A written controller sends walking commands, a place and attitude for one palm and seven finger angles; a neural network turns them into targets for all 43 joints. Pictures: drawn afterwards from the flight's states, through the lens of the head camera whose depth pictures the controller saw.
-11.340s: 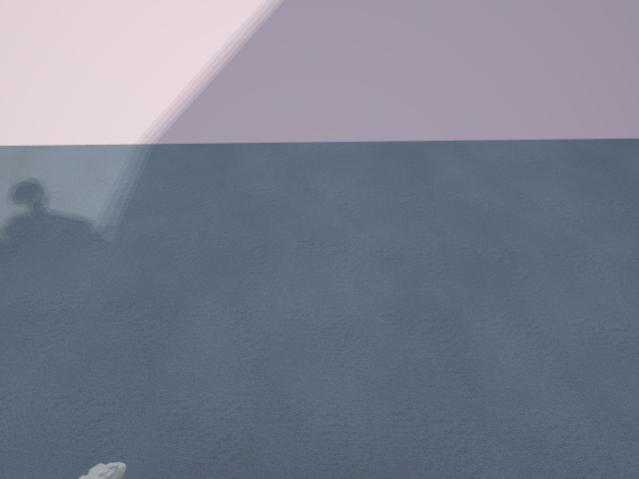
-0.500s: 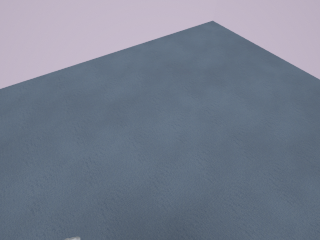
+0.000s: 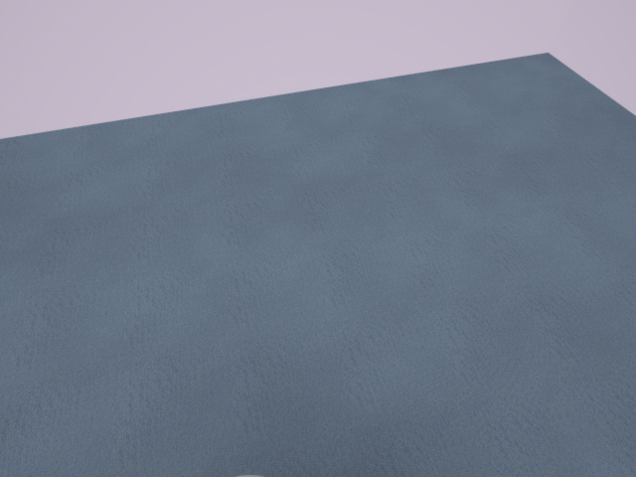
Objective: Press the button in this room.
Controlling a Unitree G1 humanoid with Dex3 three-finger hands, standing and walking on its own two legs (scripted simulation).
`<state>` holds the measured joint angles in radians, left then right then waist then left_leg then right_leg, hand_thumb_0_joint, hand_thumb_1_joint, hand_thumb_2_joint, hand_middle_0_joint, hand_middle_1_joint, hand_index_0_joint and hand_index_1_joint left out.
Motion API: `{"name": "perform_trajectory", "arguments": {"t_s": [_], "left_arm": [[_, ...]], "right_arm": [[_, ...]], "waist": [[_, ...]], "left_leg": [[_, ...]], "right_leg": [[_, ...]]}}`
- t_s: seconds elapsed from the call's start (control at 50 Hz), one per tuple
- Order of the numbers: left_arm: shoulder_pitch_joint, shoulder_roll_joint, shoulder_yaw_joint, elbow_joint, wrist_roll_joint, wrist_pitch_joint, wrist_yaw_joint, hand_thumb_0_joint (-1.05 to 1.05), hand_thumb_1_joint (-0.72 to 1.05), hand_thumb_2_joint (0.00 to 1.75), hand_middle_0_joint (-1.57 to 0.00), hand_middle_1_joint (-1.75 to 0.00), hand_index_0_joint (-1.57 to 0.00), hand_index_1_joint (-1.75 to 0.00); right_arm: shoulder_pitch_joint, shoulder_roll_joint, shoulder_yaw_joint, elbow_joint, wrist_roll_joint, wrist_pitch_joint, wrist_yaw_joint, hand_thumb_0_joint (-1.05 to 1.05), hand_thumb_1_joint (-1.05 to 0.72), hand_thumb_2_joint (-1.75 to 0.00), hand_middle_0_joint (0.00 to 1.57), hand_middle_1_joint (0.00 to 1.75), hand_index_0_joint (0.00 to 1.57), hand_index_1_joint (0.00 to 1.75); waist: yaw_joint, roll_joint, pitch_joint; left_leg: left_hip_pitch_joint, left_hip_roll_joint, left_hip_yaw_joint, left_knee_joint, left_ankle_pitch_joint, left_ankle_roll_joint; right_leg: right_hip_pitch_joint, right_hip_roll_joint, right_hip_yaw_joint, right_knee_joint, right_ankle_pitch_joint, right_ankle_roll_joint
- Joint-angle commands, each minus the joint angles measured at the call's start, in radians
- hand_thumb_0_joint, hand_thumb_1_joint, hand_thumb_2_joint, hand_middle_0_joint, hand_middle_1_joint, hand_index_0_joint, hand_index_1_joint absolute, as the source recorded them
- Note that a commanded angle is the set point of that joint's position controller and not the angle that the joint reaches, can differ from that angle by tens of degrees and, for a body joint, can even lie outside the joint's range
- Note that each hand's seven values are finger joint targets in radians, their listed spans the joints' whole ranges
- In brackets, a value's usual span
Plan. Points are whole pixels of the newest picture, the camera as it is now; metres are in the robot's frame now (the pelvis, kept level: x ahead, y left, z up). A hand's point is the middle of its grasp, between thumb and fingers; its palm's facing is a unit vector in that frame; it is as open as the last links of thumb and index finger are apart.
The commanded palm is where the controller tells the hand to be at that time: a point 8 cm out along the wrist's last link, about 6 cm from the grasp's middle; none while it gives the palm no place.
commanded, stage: turn or walk to find it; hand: left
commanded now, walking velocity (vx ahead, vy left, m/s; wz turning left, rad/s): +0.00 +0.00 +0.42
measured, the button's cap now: out of the picture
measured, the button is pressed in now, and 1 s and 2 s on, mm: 0 0 0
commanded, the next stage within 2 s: none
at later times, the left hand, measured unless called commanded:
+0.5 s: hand out of the picture +0.05 +0.20 -0.14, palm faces +0.21 -0.93 -0.29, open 7.3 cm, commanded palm none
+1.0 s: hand out of the picture -0.12 +0.21 -0.18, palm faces +0.46 -0.85 -0.25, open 7.4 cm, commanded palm none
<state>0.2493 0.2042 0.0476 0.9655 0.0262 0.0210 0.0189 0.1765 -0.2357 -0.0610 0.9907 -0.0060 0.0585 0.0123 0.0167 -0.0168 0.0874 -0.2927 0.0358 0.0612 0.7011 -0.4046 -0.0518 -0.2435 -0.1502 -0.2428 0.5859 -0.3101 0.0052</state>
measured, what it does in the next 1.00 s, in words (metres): steps on the spot, turning left: left foot, then right foot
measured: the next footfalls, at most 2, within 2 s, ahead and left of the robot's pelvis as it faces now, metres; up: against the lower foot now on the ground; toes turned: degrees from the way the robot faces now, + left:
left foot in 0.04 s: +0.03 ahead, +0.13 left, +0.00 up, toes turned +5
right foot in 0.44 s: +0.04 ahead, -0.11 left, +0.00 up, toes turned +6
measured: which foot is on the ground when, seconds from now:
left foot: up 0.00-0.02, down 0.04-0.44, up 0.46-0.88, down 0.90-1.00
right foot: down 0.00-0.04, up 0.06-0.42, down 0.44-0.90, up 0.92-1.00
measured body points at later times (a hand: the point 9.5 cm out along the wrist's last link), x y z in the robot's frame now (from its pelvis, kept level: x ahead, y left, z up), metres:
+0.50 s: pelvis -0.02 -0.02 +0.00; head +0.01 -0.05 +0.44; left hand +0.03 +0.25 -0.12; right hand +0.08 -0.25 -0.17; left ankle -0.02 +0.12 -0.71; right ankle +0.00 -0.12 -0.73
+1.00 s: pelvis -0.05 +0.00 +0.00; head -0.02 +0.04 +0.45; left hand -0.14 +0.25 -0.16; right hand +0.15 -0.18 -0.13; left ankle -0.10 +0.10 -0.73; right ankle -0.01 -0.12 -0.69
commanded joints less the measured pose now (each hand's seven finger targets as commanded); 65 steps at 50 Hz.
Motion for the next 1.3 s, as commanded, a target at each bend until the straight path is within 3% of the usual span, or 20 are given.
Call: {"name": "perform_trajectory", "arguments": {"t_s": [0.0, 0.02, 0.04, 0.14, 0.3, 0.38, 0.4, 0.42, 0.44, 0.48, 0.54, 0.76, 0.84, 0.88, 0.9, 1.0, 1.14, 1.24, 1.26, 1.28], "left_arm": [[0.028, 0.141, 0.044, -0.072, -0.017, 0.001, 0.001, 0.0, 0.9, 0.9, -0.2, -0.3, -0.2, -0.3], [-0.031, 0.099, 0.023, -0.109, -0.012, 0.005, -0.001, 0.0, 0.9, 0.9, -0.2, -0.3, -0.2, -0.3], [-0.092, 0.109, 0.022, -0.114, -0.007, 0.02, 0.007, 0.0, 0.9, 0.9, -0.2, -0.3, -0.2, -0.3], [-0.05, 0.115, 0.031, -0.057, -0.01, 0.012, -0.013, 0.0, 0.9, 0.9, -0.2, -0.3, -0.2, -0.3], [-0.096, 0.091, 0.02, -0.099, -0.017, 0.007, -0.004, 0.0, 0.9, 0.9, -0.2, -0.3, -0.2, -0.3], [0.021, 0.101, 0.025, -0.076, -0.02, -0.008, 0.001, 0.0, 0.9, 0.9, -0.2, -0.3, -0.2, -0.3], [0.055, 0.138, 0.032, -0.07, -0.014, -0.017, 0.005, 0.0, 0.9, 0.9, -0.2, -0.3, -0.2, -0.3], [0.066, 0.224, 0.05, -0.075, 0.002, -0.027, 0.014, 0.0, 0.9, 0.9, -0.2, -0.3, -0.2, -0.3], [0.048, 0.26, 0.056, -0.097, 0.0, -0.023, 0.014, 0.0, 0.9, 0.9, -0.2, -0.3, -0.2, -0.3], [-0.049, 0.205, 0.049, -0.122, -0.007, -0.022, 0.015, 0.0, 0.9, 0.9, -0.2, -0.3, -0.2, -0.3], [-0.116, 0.135, 0.029, -0.135, -0.008, -0.031, 0.014, 0.0, 0.9, 0.9, -0.2, -0.3, -0.2, -0.3], [0.068, 0.206, 0.05, -0.042, 0.006, -0.027, 0.013, 0.0, 0.9, 0.9, -0.2, -0.3, -0.2, -0.3], [0.013, 0.2, 0.051, -0.032, -0.007, -0.013, 0.009, 0.0, 0.9, 0.9, -0.2, -0.3, -0.2, -0.3], [0.002, 0.098, 0.028, -0.088, -0.017, 0.0, -0.001, 0.0, 0.9, 0.9, -0.2, -0.3, -0.2, -0.3], [-0.071, 0.105, 0.018, -0.103, -0.007, 0.012, 0.005, 0.0, 0.9, 0.9, -0.2, -0.3, -0.2, -0.3], [-0.048, 0.11, 0.027, -0.051, -0.012, 0.011, -0.01, 0.0, 0.9, 0.9, -0.2, -0.3, -0.2, -0.3], [-0.096, 0.099, 0.019, -0.089, -0.015, 0.01, -0.005, 0.0, 0.9, 0.9, -0.2, -0.3, -0.2, -0.3], [-0.011, 0.103, 0.021, -0.084, -0.019, -0.009, -0.001, 0.0, 0.9, 0.9, -0.2, -0.3, -0.2, -0.3], [0.027, 0.119, 0.025, -0.077, -0.017, -0.018, 0.002, 0.0, 0.9, 0.9, -0.2, -0.3, -0.2, -0.3], [0.057, 0.183, 0.037, -0.073, -0.005, -0.03, 0.009, 0.0, 0.9, 0.9, -0.2, -0.3, -0.2, -0.3]], "right_arm": [[0.076, -0.185, -0.038, -0.071, -0.014, -0.05, -0.005, 0.0, -0.9, -0.9, 0.2, 0.3, 0.2, 0.3], [0.123, -0.251, -0.051, -0.064, -0.014, -0.043, -0.008, 0.0, -0.9, -0.9, 0.2, 0.3, 0.2, 0.3], [0.136, -0.241, -0.049, -0.047, -0.016, -0.044, -0.017, 0.0, -0.9, -0.9, 0.2, 0.3, 0.2, 0.3], [-0.005, -0.162, -0.021, -0.084, -0.012, -0.055, -0.031, 0.0, -0.9, -0.9, 0.2, 0.3, 0.2, 0.3], [0.03, -0.17, -0.04, -0.089, -0.021, -0.041, -0.024, 0.0, -0.9, -0.9, 0.2, 0.3, 0.2, 0.3], [-0.016, -0.162, -0.045, -0.108, -0.015, -0.033, -0.019, 0.0, -0.9, -0.9, 0.2, 0.3, 0.2, 0.3], [-0.01, -0.128, -0.043, -0.115, -0.007, -0.034, -0.015, 0.0, -0.9, -0.9, 0.2, 0.3, 0.2, 0.3], [0.01, -0.059, -0.032, -0.135, 0.0, -0.035, -0.009, 0.0, -0.9, -0.9, 0.2, 0.3, 0.2, 0.3], [-0.013, -0.083, -0.039, -0.149, -0.009, -0.025, -0.009, 0.0, -0.9, -0.9, 0.2, 0.3, 0.2, 0.3], [-0.02, -0.1, -0.052, -0.118, -0.017, -0.002, -0.003, 0.0, -0.9, -0.9, 0.2, 0.3, 0.2, 0.3], [0.067, -0.075, -0.045, -0.066, -0.019, -0.001, 0.007, 0.0, -0.9, -0.9, 0.2, 0.3, 0.2, 0.3], [-0.059, -0.04, -0.006, -0.081, -0.001, -0.022, -0.003, 0.0, -0.9, -0.9, 0.2, 0.3, 0.2, 0.3], [0.04, -0.064, -0.01, -0.056, -0.003, -0.037, -0.004, 0.0, -0.9, -0.9, 0.2, 0.3, 0.2, 0.3], [0.107, -0.227, -0.046, -0.061, -0.014, -0.048, -0.009, 0.0, -0.9, -0.9, 0.2, 0.3, 0.2, 0.3], [0.144, -0.24, -0.049, -0.04, -0.014, -0.044, -0.02, 0.0, -0.9, -0.9, 0.2, 0.3, 0.2, 0.3], [-0.007, -0.16, -0.023, -0.074, -0.013, -0.054, -0.033, 0.0, -0.9, -0.9, 0.2, 0.3, 0.2, 0.3], [0.025, -0.169, -0.037, -0.079, -0.018, -0.045, -0.026, 0.0, -0.9, -0.9, 0.2, 0.3, 0.2, 0.3], [-0.011, -0.167, -0.045, -0.098, -0.016, -0.038, -0.022, 0.0, -0.9, -0.9, 0.2, 0.3, 0.2, 0.3], [-0.011, -0.149, -0.044, -0.105, -0.011, -0.038, -0.02, 0.0, -0.9, -0.9, 0.2, 0.3, 0.2, 0.3], [0.007, -0.098, -0.039, -0.113, -0.001, -0.041, -0.014, 0.0, -0.9, -0.9, 0.2, 0.3, 0.2, 0.3]], "waist": [[-0.044, 0.188, -0.162], [-0.075, 0.31, -0.129], [-0.092, 0.289, -0.119], [-0.021, 0.167, -0.087], [-0.049, 0.173, -0.107], [0.01, 0.158, -0.129], [0.025, 0.07, -0.14], [0.027, -0.202, -0.137], [0.038, -0.248, -0.097], [-0.001, -0.177, 0.002], [-0.049, -0.127, -0.027], [0.047, -0.182, -0.124], [-0.021, -0.118, -0.143], [-0.061, 0.322, -0.14], [-0.096, 0.266, -0.14], [-0.024, 0.169, -0.096], [-0.048, 0.169, -0.091], [-0.004, 0.169, -0.125], [0.016, 0.118, -0.145], [0.023, -0.051, -0.17]], "left_leg": [[0.295, 0.222, -0.282, -0.353, 0.421, 0.116], [0.256, 0.374, -0.415, -0.391, 0.618, 0.222], [0.171, 0.363, -0.414, -0.405, 0.521, 0.241], [0.141, 0.201, -0.252, -0.383, 0.532, 0.198], [0.139, 0.195, -0.337, -0.347, 0.55, 0.221], [0.0, 0.134, -0.345, -0.265, 0.443, 0.169], [-0.096, 0.077, -0.306, -0.187, 0.315, 0.12], [-0.284, -0.058, -0.159, 0.015, 0.047, 0.047], [-0.275, -0.083, -0.123, 0.233, -0.155, 0.028], [-0.267, -0.038, -0.172, 0.471, -0.078, 0.037], [-0.258, -0.017, -0.124, 0.53, 0.056, 0.009], [-0.135, -0.005, -0.002, 0.075, -0.081, -0.007], [0.118, -0.003, 0.025, -0.271, 0.187, 0.02], [0.313, 0.346, -0.403, -0.376, 0.646, 0.186], [0.25, 0.38, -0.414, -0.38, 0.664, 0.248], [0.183, 0.209, -0.229, -0.351, 0.652, 0.205], [0.169, 0.202, -0.299, -0.34, 0.611, 0.223], [0.083, 0.152, -0.329, -0.253, 0.601, 0.182], [0.023, 0.113, -0.312, -0.198, 0.508, 0.143], [-0.125, 0.027, -0.22, -0.058, 0.286, 0.081]], "right_leg": [[-0.209, -0.043, 0.051, 0.198, 0.025, 0.041], [-0.305, 0.026, 0.085, 0.363, -0.334, 0.066], [-0.286, 0.02, 0.172, 0.457, -0.325, 0.06], [-0.276, 0.038, 0.207, 0.504, -0.106, 0.071], [-0.17, 0.09, 0.201, 0.235, -0.15, 0.07], [0.069, 0.115, 0.174, -0.092, 0.047, 0.06], [0.186, 0.055, 0.227, -0.213, 0.104, 0.046], [0.28, -0.185, 0.483, -0.297, 0.092, -0.036], [0.116, -0.34, 0.576, -0.353, 0.085, -0.135], [-0.068, -0.263, 0.51, -0.389, -0.073, -0.137], [-0.006, -0.154, 0.29, -0.316, 0.131, -0.095], [0.214, -0.22, 0.213, -0.174, 0.571, -0.153], [0.075, -0.177, 0.121, -0.032, 0.426, -0.054], [-0.31, 0.014, 0.051, 0.302, -0.278, 0.07], [-0.305, 0.021, 0.145, 0.427, -0.331, 0.065], [-0.287, 0.037, 0.201, 0.504, -0.124, 0.076], [-0.216, 0.075, 0.197, 0.298, -0.146, 0.079], [-0.003, 0.117, 0.169, -0.034, 0.014, 0.064], [0.104, 0.094, 0.183, -0.174, 0.117, 0.059], [0.252, -0.07, 0.333, -0.247, 0.201, 0.016]]}}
